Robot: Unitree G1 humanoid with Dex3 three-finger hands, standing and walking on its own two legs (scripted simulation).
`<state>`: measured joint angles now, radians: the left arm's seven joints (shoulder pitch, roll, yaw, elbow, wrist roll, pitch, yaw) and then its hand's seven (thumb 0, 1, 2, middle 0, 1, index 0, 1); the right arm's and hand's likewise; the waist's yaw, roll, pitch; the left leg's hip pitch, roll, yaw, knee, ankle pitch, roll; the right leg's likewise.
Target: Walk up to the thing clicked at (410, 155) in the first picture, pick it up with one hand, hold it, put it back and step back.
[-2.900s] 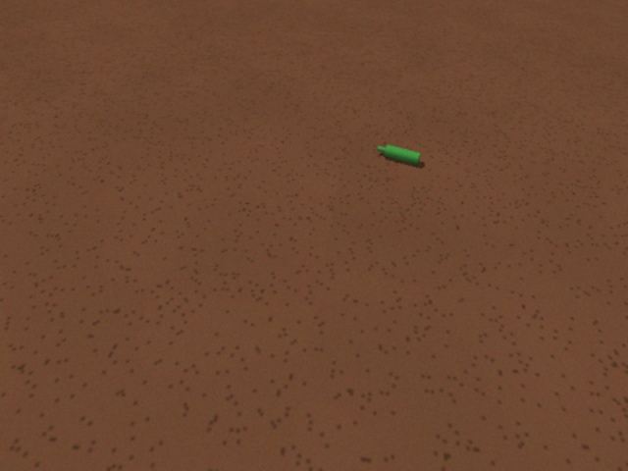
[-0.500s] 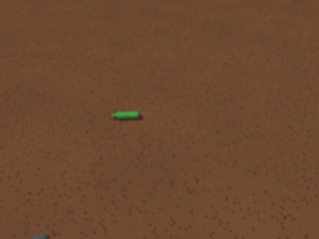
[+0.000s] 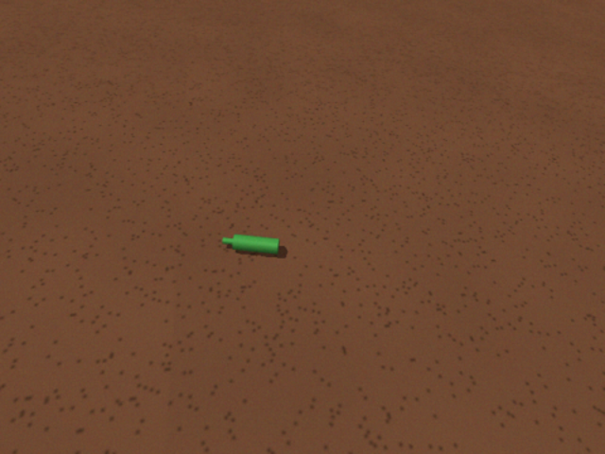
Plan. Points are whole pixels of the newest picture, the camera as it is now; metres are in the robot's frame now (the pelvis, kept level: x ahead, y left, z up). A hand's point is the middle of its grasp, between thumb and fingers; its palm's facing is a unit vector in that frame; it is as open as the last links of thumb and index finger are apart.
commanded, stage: walk up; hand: left
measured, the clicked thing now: (250, 243) +1.03 +0.23 -0.72
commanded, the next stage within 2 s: none
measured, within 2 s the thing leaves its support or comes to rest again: neither
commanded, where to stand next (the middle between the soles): +0.63 +0.03 m, yaw -1 degrees
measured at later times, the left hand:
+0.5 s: hand (147, 344) +0.31 +0.27 -0.12, palm faces -0.12 -0.92 -0.38, open 7.3 cm
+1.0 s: hand (139, 302) +0.40 +0.31 -0.14, palm faces -0.02 -0.93 -0.38, open 7.3 cm
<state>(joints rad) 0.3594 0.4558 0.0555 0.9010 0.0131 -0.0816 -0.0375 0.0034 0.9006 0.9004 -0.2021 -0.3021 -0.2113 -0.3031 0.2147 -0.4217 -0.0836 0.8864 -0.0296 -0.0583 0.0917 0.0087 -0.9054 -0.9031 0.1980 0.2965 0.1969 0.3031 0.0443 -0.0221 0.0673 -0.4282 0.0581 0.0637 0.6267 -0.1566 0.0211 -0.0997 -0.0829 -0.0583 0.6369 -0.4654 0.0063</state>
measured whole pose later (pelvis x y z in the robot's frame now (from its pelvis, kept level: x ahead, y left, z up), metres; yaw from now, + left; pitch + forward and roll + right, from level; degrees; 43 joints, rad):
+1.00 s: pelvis +0.36 +0.02 +0.01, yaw +0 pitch -2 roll -1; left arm 0.34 0.45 0.06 0.88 0.02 -0.06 -0.04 0.00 0.90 0.90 -0.20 -0.30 -0.21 -0.30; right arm 0.29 -0.42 -0.08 0.91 -0.03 -0.05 0.07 0.01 -0.91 -0.90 0.20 0.30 0.20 0.30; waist 0.03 -0.01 0.06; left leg -0.38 0.07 0.03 0.58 -0.16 0.00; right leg -0.14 -0.05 -0.09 0.59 -0.41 0.00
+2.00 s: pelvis +0.54 +0.04 +0.01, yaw -1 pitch -3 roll -2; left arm 0.16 0.39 0.01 0.99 -0.01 -0.01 0.00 0.00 0.91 0.90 -0.20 -0.30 -0.21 -0.30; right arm 0.16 -0.37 -0.01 0.99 -0.01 0.00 0.02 0.01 -0.90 -0.90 0.20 0.30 0.20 0.30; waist 0.01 -0.02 0.11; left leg -0.36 0.04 0.00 0.64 -0.22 0.01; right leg -0.28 -0.02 -0.03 0.60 -0.28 0.00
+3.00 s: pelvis +0.57 +0.02 +0.03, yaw -1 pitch -2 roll +0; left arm 0.05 0.34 0.01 1.15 0.01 -0.01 -0.01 0.00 0.90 0.90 -0.20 -0.30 -0.21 -0.30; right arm 0.08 -0.35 -0.01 1.16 -0.01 0.00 0.02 0.01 -0.90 -0.90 0.20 0.30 0.20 0.30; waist -0.02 0.01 0.06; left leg -0.18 0.03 0.01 0.34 -0.12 -0.01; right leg -0.10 -0.02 -0.03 0.32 -0.18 0.02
